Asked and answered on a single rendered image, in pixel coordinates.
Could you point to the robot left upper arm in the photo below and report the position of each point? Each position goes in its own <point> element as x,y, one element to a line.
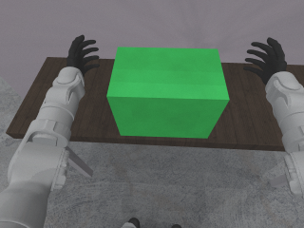
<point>40,168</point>

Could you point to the robot left hand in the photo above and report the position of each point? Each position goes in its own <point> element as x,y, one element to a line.
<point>76,54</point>

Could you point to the robot right hand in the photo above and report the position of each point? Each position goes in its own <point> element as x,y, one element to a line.
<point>274,59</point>

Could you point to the carton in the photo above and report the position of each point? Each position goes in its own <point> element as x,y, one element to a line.
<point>170,92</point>

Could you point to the right robot forearm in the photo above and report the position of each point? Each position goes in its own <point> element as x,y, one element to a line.
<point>286,95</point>

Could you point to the left robot forearm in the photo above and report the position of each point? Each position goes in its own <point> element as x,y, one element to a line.
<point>57,113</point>

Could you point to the table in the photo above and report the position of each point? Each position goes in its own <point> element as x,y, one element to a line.
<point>246,123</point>

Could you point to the left robot foot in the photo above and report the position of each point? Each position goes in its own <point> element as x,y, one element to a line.
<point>135,221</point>

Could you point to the robot right upper arm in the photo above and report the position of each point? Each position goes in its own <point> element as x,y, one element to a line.
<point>294,172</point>

